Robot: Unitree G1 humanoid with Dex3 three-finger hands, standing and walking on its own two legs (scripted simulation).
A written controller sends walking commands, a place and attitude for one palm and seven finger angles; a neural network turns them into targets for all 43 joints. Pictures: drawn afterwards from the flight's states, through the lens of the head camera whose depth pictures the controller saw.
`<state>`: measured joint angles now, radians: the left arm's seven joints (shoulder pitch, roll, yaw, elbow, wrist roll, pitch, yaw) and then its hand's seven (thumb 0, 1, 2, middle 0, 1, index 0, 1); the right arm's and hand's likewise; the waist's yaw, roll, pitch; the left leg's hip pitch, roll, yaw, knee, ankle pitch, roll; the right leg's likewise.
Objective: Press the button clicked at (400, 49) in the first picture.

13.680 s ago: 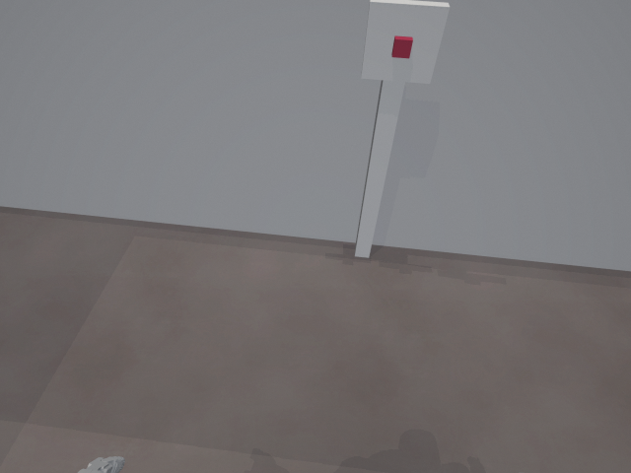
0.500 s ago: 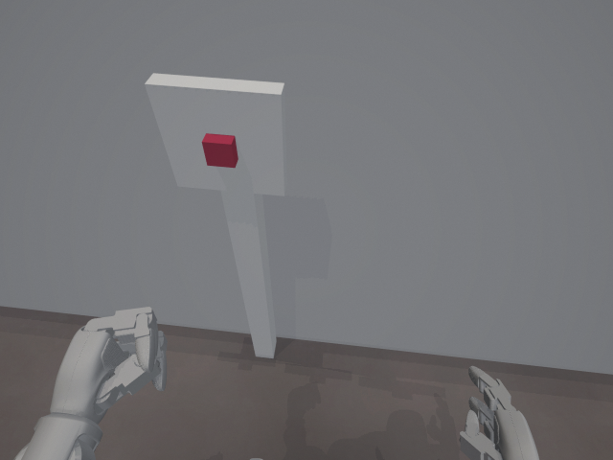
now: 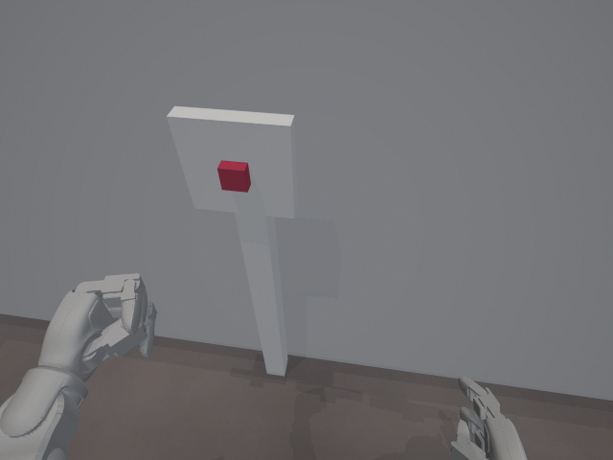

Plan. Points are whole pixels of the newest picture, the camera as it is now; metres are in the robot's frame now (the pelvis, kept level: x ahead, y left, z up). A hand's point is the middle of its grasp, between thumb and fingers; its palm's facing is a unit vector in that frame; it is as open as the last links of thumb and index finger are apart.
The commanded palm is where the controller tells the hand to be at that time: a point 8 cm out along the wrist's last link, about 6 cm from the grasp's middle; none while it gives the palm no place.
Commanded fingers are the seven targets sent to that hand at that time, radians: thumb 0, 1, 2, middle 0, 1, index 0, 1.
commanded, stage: raise the hand and make a fist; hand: left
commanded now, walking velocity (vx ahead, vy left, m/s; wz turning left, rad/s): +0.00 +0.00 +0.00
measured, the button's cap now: (235, 175) +0.49 +0.16 +0.12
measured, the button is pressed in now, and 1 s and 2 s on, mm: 0 0 0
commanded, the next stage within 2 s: aim a knuckle at the button in 0.36 s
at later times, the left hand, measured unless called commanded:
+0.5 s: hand (145, 336) +0.22 +0.20 +0.11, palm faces -0.03 -1.00 -0.06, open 3.2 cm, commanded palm +0.21 +0.26 +0.11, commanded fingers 0.00 0.90 0.90 -1.30 -1.50 -1.30 -1.50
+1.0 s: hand (187, 285) +0.29 +0.18 +0.10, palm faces -0.05 -1.00 -0.04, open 3.2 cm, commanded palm +0.28 +0.23 +0.10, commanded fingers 0.00 0.90 0.90 -1.30 -1.50 -1.30 -1.50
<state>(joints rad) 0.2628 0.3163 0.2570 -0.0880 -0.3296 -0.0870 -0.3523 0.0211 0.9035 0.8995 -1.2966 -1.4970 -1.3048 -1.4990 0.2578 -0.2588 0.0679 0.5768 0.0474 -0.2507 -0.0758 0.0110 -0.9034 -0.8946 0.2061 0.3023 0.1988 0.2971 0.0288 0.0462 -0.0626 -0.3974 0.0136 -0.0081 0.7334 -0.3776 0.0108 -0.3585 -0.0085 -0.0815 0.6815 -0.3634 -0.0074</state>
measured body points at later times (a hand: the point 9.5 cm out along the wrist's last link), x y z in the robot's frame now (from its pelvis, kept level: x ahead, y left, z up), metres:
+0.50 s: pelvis -0.01 +0.00 +0.00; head -0.01 -0.02 +0.45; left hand +0.22 +0.26 +0.11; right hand +0.17 -0.23 -0.06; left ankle +0.00 +0.11 -0.72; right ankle +0.00 -0.12 -0.72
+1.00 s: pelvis -0.01 -0.01 +0.00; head +0.00 -0.02 +0.45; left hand +0.29 +0.23 +0.10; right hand +0.15 -0.25 -0.08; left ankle +0.00 +0.11 -0.72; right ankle +0.00 -0.12 -0.72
